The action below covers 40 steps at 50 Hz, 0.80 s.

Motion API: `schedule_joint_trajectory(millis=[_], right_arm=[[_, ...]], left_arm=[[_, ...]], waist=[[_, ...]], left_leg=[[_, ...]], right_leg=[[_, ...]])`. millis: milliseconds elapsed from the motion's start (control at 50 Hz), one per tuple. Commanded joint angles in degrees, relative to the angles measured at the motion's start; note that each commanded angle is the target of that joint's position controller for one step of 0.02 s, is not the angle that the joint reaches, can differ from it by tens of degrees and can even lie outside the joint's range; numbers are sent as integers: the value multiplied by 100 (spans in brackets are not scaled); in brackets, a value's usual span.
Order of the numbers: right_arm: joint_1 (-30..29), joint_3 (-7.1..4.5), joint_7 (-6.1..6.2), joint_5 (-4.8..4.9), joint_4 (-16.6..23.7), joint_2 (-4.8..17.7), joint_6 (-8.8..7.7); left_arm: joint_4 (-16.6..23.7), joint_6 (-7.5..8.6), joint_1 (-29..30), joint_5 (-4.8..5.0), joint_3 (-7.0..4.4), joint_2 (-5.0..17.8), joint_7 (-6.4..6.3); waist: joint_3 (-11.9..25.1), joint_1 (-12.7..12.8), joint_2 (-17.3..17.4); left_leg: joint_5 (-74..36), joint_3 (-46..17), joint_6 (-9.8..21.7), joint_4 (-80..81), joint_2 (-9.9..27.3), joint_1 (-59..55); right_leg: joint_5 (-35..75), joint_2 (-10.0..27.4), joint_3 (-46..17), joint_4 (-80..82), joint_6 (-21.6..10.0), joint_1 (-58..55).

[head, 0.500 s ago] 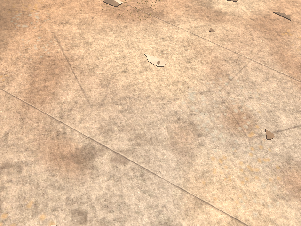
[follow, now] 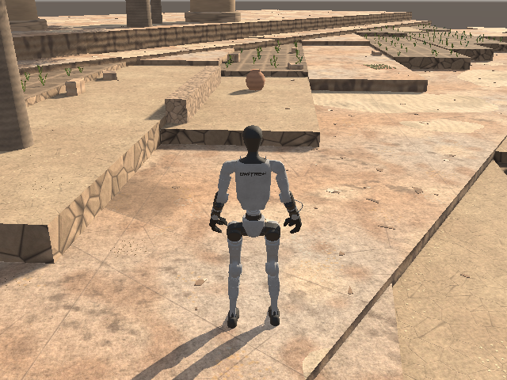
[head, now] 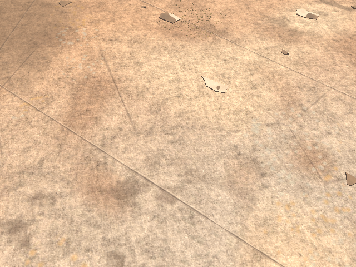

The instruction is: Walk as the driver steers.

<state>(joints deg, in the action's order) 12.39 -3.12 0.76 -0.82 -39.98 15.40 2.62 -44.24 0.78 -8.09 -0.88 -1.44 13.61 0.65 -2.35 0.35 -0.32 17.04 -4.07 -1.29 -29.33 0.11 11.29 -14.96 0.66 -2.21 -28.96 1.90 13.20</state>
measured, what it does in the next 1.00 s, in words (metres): walks ahead: left foot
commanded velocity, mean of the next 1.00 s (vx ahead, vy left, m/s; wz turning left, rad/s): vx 0.25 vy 0.00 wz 0.02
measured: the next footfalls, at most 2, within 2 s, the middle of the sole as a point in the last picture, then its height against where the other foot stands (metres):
left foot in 0.96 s outside the picture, level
right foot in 1.50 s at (213, 211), level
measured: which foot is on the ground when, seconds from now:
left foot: down 0.00-0.50, up 0.52-0.94, down 0.96-1.00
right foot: down 0.00-0.98, up 1.00-1.00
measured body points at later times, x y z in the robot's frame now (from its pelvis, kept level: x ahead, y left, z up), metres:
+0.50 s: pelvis +0.03 -0.01 -0.01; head +0.03 -0.02 +0.44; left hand +0.10 +0.27 -0.13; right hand +0.09 -0.27 -0.14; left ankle -0.02 +0.14 -0.74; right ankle +0.02 -0.11 -0.74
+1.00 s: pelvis +0.26 +0.02 -0.02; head +0.30 +0.03 +0.43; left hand +0.18 +0.29 -0.15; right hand +0.51 -0.20 -0.09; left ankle +0.38 +0.12 -0.74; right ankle +0.03 -0.11 -0.71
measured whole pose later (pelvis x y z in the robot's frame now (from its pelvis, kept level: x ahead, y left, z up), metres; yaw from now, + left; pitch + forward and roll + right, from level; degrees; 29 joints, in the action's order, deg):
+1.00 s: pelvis +0.26 +0.02 -0.02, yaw -1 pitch +2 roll +0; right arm -0.6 -1.9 -2.1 1.0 -38.1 14.3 -5.4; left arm -56.2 2.5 -26.8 0.1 -2.0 15.4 -0.7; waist -3.0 4.3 -0.2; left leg 5.4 3.0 4.1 -33.0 -1.1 29.1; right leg -29.6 1.2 -1.2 -34.9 -0.7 -3.0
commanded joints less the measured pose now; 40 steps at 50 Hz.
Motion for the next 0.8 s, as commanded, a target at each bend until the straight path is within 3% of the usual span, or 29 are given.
schedule_joint_trajectory(millis=[20, 280, 320, 340, 380, 400, 440, 480, 500, 520, 540, 560, 580, 620, 660, 700, 740, 800], right_arm=[[-198, -129, -3, -54, 370, 607, -172], [117, -20, 62, -5, 31, 408, -329], [280, -59, 90, 29, -79, 497, -292], [362, -113, 102, 59, -96, 661, -265], [607, -173, 111, 102, -144, 892, -277], [655, -184, 122, 132, -181, 922, -320], [455, -161, 124, 176, -175, 829, -396], [-68, -126, 100, 254, -60, 726, -381], [-226, -67, 94, 197, 5, 501, -403], [-426, 50, 94, 150, 220, 69, -469], [-463, -43, 140, 267, 416, 354, -573], [-230, -109, 113, 351, 307, 581, -656], [-78, -108, 46, 343, 168, 574, -724], [-237, -146, -21, 230, 121, 563, -792], [-358, -129, -123, 178, 129, 412, -785], [-609, -79, -171, 164, 215, 252, -757], [-1055, 2, -202, 179, 375, 96, -766], [-1593, 48, -273, 227, 539, 105, -801]], left_arm=[[303, 49, 213, 10, -167, 694, -56], [-386, -20, -176, 57, -201, 703, -216], [-528, -36, -288, 90, -197, 657, -241], [-523, -17, -243, 120, -199, 641, -248], [-370, 119, 1, 177, -196, 607, -220], [-310, 213, 82, 219, -202, 614, -187], [-354, 373, -106, 298, -210, 592, -82], [-784, 480, -977, 285, -248, 577, 7], [-1033, 491, -1507, 215, -313, 715, 21], [-1159, 516, -2141, 180, -427, 1217, 16], [-1111, 575, -2294, 112, -467, 1556, 94], [-972, 621, -1821, 102, -351, 1203, 80], [-854, 629, -1547, 129, -290, 961, 51], [-789, 579, -1368, 140, -230, 852, 32], [-850, 510, -1596, 107, -143, 632, 19], [-893, 451, -1760, 114, -139, 718, -35], [-876, 400, -1758, 103, -143, 847, -101], [-907, 377, -1921, 122, -163, 1005, -154]], waist=[[293, 23, 410], [131, 23, 142], [198, -32, 299], [35, -108, 538], [-404, -259, 1095], [-610, -266, 1178], [-664, -82, 1208], [-370, 404, 874], [-171, 582, 468], [31, 717, -986], [-98, 713, -1648], [-388, 437, -942], [-486, 319, -670], [-433, 269, -454], [-251, 311, -573], [-227, 366, -496], [-324, 444, -416], [-506, 566, -514]], left_leg=[[-749, -394, 272, 590, 339, 168], [-782, -328, 274, 591, 226, 198], [713, -389, 410, 780, 180, 149], [1813, -698, 599, 1017, 339, 227], [3157, -1868, 1123, 1701, 1117, 341], [3156, -2296, 1322, 1878, 1401, 507], [2594, -2248, 1357, 1811, 1507, 402], [1823, -1387, 1002, 1342, 981, 1053], [1201, -830, 748, 511, 574, 1452], [888, 201, 275, -1382, -173, 2253], [1726, 28, 192, -2669, -409, 3157], [1436, -335, 287, -3392, -27, 3538], [827, -305, 393, -3533, 175, 3658], [-35, -93, 444, -3287, 484, 3756], [-525, 173, 343, -2969, 523, 3456], [-815, 383, 186, -2466, 487, 3405], [-1236, 518, 76, -1637, 412, 3110], [-1838, 682, 39, -676, 238, 2494]], right_leg=[[580, 141, -43, 207, -60, -196], [738, 168, -69, 281, 104, -234], [-295, -94, 243, -7, 79, -78], [-880, -251, 445, -367, 42, 271], [-1186, -232, 530, -1184, -83, 1052], [-1185, -62, 340, -1451, -218, 1202], [-1439, 128, 221, -1185, -510, 1209], [-310, -78, 449, 124, -651, -503], [-86, 64, 51, 346, -630, -1281], [-1362, 1188, -1915, 1334, -1076, -1852], [-1744, 2144, -3947, 2048, -1804, -1992], [-1796, 2200, -3744, 2003, -1863, -1864], [-1640, 1903, -3069, 1964, -1662, -1852], [-670, 1569, -2151, 2038, -1331, -1927], [559, 1235, -1375, 2078, -1200, -1872], [1491, 1111, -913, 2087, -1226, -1809], [1725, 995, -580, 2180, -1200, -1474], [1554, 1000, -362, 2375, -1217, -1068]])
Over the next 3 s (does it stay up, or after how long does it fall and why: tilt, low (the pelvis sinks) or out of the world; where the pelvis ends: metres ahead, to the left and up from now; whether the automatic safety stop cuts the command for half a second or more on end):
stays up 1.36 -0.08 0.01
